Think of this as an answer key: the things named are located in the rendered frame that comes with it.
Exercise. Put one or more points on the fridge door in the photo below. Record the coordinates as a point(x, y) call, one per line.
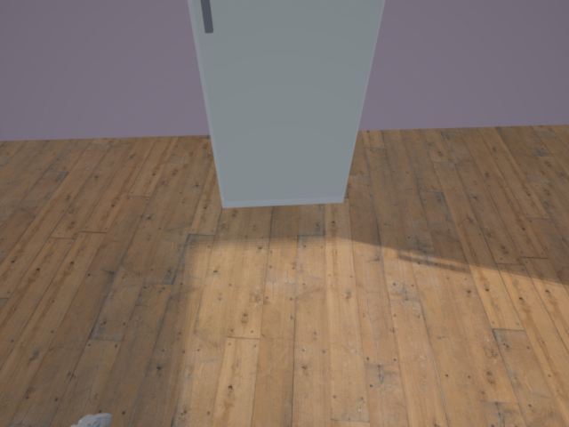
point(285, 81)

